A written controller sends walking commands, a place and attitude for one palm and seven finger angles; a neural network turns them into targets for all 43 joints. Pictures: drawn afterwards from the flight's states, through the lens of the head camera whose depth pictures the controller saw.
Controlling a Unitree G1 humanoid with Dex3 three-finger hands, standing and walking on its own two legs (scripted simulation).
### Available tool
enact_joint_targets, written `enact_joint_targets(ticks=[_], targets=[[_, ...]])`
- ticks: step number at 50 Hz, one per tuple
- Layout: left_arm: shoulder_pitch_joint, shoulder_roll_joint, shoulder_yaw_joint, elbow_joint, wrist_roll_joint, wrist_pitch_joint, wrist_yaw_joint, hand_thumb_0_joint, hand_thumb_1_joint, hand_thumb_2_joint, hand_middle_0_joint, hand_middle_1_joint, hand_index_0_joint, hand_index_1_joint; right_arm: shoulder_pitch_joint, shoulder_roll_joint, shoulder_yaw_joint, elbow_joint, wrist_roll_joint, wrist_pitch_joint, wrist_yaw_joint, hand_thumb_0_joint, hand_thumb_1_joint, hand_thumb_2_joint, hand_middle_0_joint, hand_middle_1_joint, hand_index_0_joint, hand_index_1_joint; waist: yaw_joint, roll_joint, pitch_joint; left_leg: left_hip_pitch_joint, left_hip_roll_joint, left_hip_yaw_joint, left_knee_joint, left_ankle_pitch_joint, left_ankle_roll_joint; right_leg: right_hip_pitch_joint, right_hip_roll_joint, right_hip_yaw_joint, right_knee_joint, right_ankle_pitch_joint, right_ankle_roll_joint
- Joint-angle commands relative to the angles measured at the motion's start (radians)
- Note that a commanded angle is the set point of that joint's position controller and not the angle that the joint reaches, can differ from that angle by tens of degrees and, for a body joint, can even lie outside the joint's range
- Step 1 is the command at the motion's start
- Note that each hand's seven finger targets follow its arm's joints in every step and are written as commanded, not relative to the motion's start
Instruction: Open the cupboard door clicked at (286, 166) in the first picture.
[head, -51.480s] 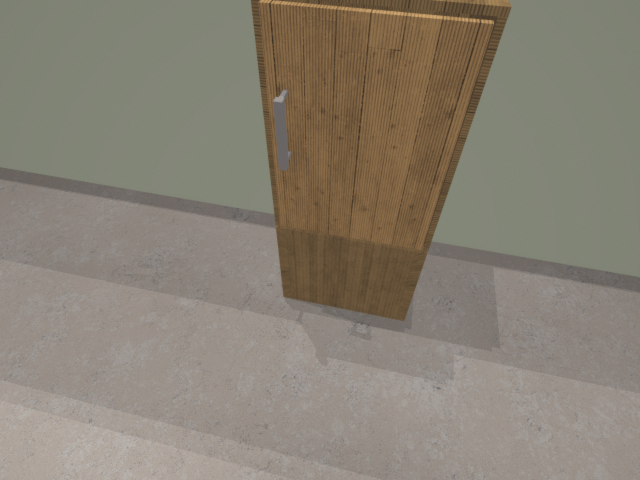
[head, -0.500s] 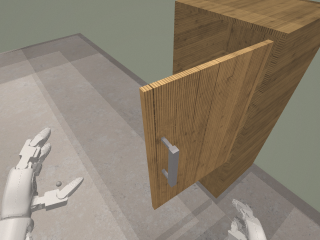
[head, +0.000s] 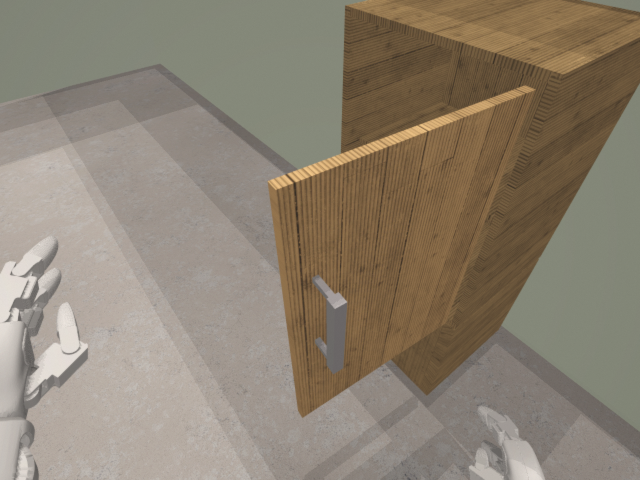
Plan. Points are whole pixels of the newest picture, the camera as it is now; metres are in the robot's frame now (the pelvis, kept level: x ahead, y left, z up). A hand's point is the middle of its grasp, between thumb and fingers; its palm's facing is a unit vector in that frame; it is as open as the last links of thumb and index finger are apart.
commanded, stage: draw the hand back to the body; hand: left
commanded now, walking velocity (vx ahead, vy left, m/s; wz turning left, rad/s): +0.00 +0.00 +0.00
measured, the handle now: (327, 326) +0.33 +0.04 -0.01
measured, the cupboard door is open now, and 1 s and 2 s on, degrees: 85 85 85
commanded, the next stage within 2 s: step back with the hand held close in 0.10 s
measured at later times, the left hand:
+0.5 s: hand (99, 352) +0.19 +0.24 +0.14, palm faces +0.36 -0.80 -0.47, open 7.4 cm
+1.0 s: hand out of the picture +0.10 +0.27 +0.16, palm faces +0.46 -0.75 -0.48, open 7.4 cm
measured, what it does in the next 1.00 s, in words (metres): shifts its weight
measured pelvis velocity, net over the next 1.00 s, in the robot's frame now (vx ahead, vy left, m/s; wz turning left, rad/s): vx -0.09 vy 0.01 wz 0.06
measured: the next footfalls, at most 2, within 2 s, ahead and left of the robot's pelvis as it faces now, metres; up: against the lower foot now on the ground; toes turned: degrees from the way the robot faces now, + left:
right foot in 1.56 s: -0.35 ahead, -0.10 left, +0.00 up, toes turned -3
right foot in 1.84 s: -0.24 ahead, -0.04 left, +0.00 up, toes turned -7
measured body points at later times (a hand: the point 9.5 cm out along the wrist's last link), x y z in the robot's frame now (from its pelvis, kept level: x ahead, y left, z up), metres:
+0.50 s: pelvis -0.01 -0.01 +0.00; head +0.01 -0.02 +0.45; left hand +0.16 +0.28 +0.17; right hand +0.17 -0.26 -0.09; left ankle +0.00 +0.09 -0.74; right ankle -0.03 -0.11 -0.74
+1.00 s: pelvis -0.09 +0.01 -0.02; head -0.08 +0.02 +0.43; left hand +0.07 +0.31 +0.18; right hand +0.08 -0.22 -0.10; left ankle +0.00 +0.09 -0.74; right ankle -0.03 -0.11 -0.74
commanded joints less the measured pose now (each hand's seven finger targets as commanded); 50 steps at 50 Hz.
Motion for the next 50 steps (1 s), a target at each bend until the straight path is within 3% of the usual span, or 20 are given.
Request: enact_joint_targets(ticks=[1,3,10,11,12,13,15,19,20,21,24,29,32,35,40,41,43,46,47,50], targets=[[-0.116,0.235,0.151,-0.263,0.006,-0.083,0.031,0.000,0.900,0.900,-0.200,-0.300,-0.200,-0.300,-0.151,-0.099,-0.036,-0.159,0.002,-0.071,-0.017,0.000,-0.900,-0.900,0.200,0.300,0.200,0.300,0.003,0.078,-0.079,0.050,0.046,-0.031,-0.070,0.191,-0.020,-0.025,-0.016,0.002,-0.068,0.171,-0.009],[-0.105,0.208,0.132,-0.236,0.001,-0.083,0.030,0.000,0.900,0.900,-0.200,-0.300,-0.200,-0.300,-0.149,-0.093,-0.033,-0.155,0.002,-0.073,-0.017,0.000,-0.900,-0.900,0.200,0.300,0.200,0.300,-0.002,0.060,-0.034,0.038,0.045,-0.035,-0.079,0.168,-0.022,-0.045,-0.015,-0.004,-0.070,0.147,-0.008],[-0.077,0.181,0.122,-0.155,-0.009,-0.078,0.018,0.000,0.900,0.900,-0.200,-0.300,-0.200,-0.300,-0.151,-0.095,-0.043,-0.148,0.002,-0.062,-0.016,0.000,-0.900,-0.900,0.200,0.300,0.200,0.300,-0.002,-0.037,-0.020,0.049,0.043,-0.017,-0.071,0.170,-0.008,-0.051,-0.017,0.007,-0.090,0.162,0.003],[-0.150,0.206,0.127,-0.196,-0.007,-0.085,0.020,0.000,0.900,0.900,-0.200,-0.300,-0.200,-0.300,-0.158,-0.101,-0.044,-0.150,0.003,-0.064,-0.017,0.000,-0.900,-0.900,0.200,0.300,0.200,0.300,-0.005,-0.026,-0.036,0.061,0.042,-0.014,-0.069,0.168,-0.006,-0.047,-0.020,0.010,-0.096,0.162,0.004],[-0.208,0.325,0.251,-0.221,0.000,-0.121,0.027,0.000,0.900,0.900,-0.200,-0.300,-0.200,-0.300,-0.141,-0.128,-0.052,-0.166,0.007,-0.044,-0.015,0.000,-0.900,-0.900,0.200,0.300,0.200,0.300,-0.044,-0.040,0.032,-0.006,0.059,-0.052,-0.018,0.140,0.015,-0.135,-0.074,0.095,-0.149,0.201,0.013],[-0.115,0.247,0.193,-0.137,0.001,-0.124,0.016,0.000,0.900,0.900,-0.200,-0.300,-0.200,-0.300,-0.136,-0.114,-0.055,-0.146,0.003,-0.028,-0.013,0.000,-0.900,-0.900,0.200,0.300,0.200,0.300,-0.052,-0.083,0.011,0.005,0.055,-0.054,0.014,0.147,0.013,-0.138,-0.098,0.098,-0.153,0.219,0.010],[-0.067,0.215,0.152,-0.141,0.007,-0.121,0.011,0.000,0.900,0.900,-0.200,-0.300,-0.200,-0.300,-0.137,-0.112,-0.060,-0.156,0.002,-0.005,-0.007,0.000,-0.900,-0.900,0.200,0.300,0.200,0.300,-0.055,-0.107,-0.005,0.004,0.055,-0.044,0.034,0.178,0.008,-0.141,-0.115,0.091,-0.142,0.275,0.019],[0.008,0.230,0.168,-0.219,0.006,-0.134,0.021,0.000,0.900,0.900,-0.200,-0.300,-0.200,-0.300,-0.134,-0.117,-0.071,-0.178,0.004,0.024,-0.008,0.000,-0.900,-0.900,0.200,0.300,0.200,0.300,-0.056,-0.018,-0.128,0.016,0.075,-0.036,0.030,0.351,0.004,-0.065,-0.109,0.054,-0.048,0.432,0.027],[0.019,0.243,0.181,-0.241,0.005,-0.135,0.025,0.000,0.900,0.900,-0.200,-0.300,-0.200,-0.300,-0.132,-0.115,-0.073,-0.184,0.005,0.033,-0.009,0.000,-0.900,-0.900,0.200,0.300,0.200,0.300,-0.057,-0.028,-0.152,0.016,0.077,-0.036,0.037,0.388,0.003,-0.053,-0.106,0.052,-0.033,0.471,0.032],[0.019,0.268,0.199,-0.274,0.005,-0.137,0.030,0.000,0.900,0.900,-0.200,-0.300,-0.200,-0.300,-0.139,-0.119,-0.075,-0.187,0.006,0.038,-0.013,0.000,-0.900,-0.900,0.200,0.300,0.200,0.300,-0.054,0.000,-0.172,0.012,0.081,-0.036,0.040,0.422,0.002,-0.034,-0.111,0.045,-0.013,0.507,0.028],[0.049,0.289,0.227,-0.324,0.001,-0.137,0.041,0.000,0.900,0.900,-0.200,-0.300,-0.200,-0.300,-0.134,-0.111,-0.080,-0.210,0.011,0.056,-0.017,0.000,-0.900,-0.900,0.200,0.300,0.200,0.300,-0.057,-0.024,-0.212,-0.010,0.091,-0.040,0.054,0.459,-0.002,-0.013,-0.106,0.053,0.024,0.552,0.026],[0.094,0.289,0.242,-0.326,-0.004,-0.141,0.051,0.000,0.900,0.900,-0.200,-0.300,-0.200,-0.300,-0.130,-0.113,-0.087,-0.216,0.013,0.067,-0.025,0.000,-0.900,-0.900,0.200,0.300,0.200,0.300,-0.062,0.005,-0.193,-0.063,0.110,-0.074,0.029,0.415,-0.002,-0.043,-0.087,0.055,0.041,0.445,0.021],[0.119,0.275,0.235,-0.302,-0.004,-0.143,0.054,0.000,0.900,0.900,-0.200,-0.300,-0.200,-0.300,-0.129,-0.117,-0.087,-0.214,0.010,0.064,-0.024,0.000,-0.900,-0.900,0.200,0.300,0.200,0.300,-0.062,0.040,-0.161,-0.132,0.126,-0.104,-0.015,0.315,0.004,-0.053,-0.066,0.049,0.043,0.311,0.022],[0.110,0.269,0.230,-0.303,0.000,-0.151,0.054,0.000,0.900,0.900,-0.200,-0.300,-0.200,-0.300,-0.126,-0.128,-0.085,-0.218,0.008,0.055,-0.023,0.000,-0.900,-0.900,0.200,0.300,0.200,0.300,-0.063,0.056,-0.125,-0.237,0.145,-0.136,-0.071,0.157,0.019,-0.039,-0.041,0.050,0.064,0.189,0.025],[0.072,0.262,0.234,-0.308,0.024,-0.171,0.056,0.000,0.900,0.900,-0.200,-0.300,-0.200,-0.300,-0.118,-0.138,-0.081,-0.224,0.003,0.027,-0.024,0.000,-0.900,-0.900,0.200,0.300,0.200,0.300,-0.067,0.062,-0.072,-0.490,0.172,-0.188,-0.166,-0.267,0.054,0.061,-0.016,0.067,0.138,0.045,0.028],[0.061,0.280,0.252,-0.319,0.032,-0.178,0.057,0.000,0.900,0.900,-0.200,-0.300,-0.200,-0.300,-0.122,-0.146,-0.083,-0.224,-0.001,0.019,-0.028,0.000,-0.900,-0.900,0.200,0.300,0.200,0.300,-0.063,0.085,-0.070,-0.529,0.175,-0.194,-0.176,-0.322,0.060,0.085,-0.010,0.068,0.147,0.031,0.030],[0.032,0.258,0.234,-0.327,0.040,-0.185,0.057,0.000,0.900,0.900,-0.200,-0.300,-0.200,-0.300,-0.110,-0.140,-0.079,-0.225,-0.004,0.007,-0.026,0.000,-0.900,-0.900,0.200,0.300,0.200,0.300,-0.068,0.076,-0.058,-0.581,0.177,-0.202,-0.175,-0.391,0.064,0.090,-0.009,0.074,0.167,-0.029,0.028],[0.002,0.281,0.254,-0.339,0.053,-0.193,0.061,0.000,0.900,0.900,-0.200,-0.300,-0.200,-0.300,-0.104,-0.145,-0.085,-0.217,-0.011,-0.011,-0.026,0.000,-0.900,-0.900,0.200,0.300,0.200,0.300,-0.068,0.056,-0.055,-0.565,0.160,-0.183,-0.131,-0.421,0.057,0.036,-0.015,0.097,0.134,-0.108,0.019],[-0.002,0.258,0.233,-0.334,0.050,-0.194,0.062,0.000,0.900,0.900,-0.200,-0.300,-0.200,-0.300,-0.096,-0.135,-0.080,-0.217,-0.009,-0.014,-0.024,0.000,-0.900,-0.900,0.200,0.300,0.200,0.300,-0.072,0.030,-0.048,-0.545,0.144,-0.176,-0.101,-0.411,0.048,-0.002,-0.027,0.112,0.106,-0.144,0.010],[0.006,0.276,0.241,-0.348,0.045,-0.207,0.070,0.000,0.900,0.900,-0.200,-0.300,-0.200,-0.300,-0.076,-0.125,-0.083,-0.198,-0.013,-0.020,-0.017,0.000,-0.900,-0.900,0.200,0.300,0.200,0.300,-0.079,-0.037,-0.046,-0.352,0.073,-0.109,0.077,-0.295,0.006,-0.245,-0.102,0.211,-0.060,-0.270,-0.034]])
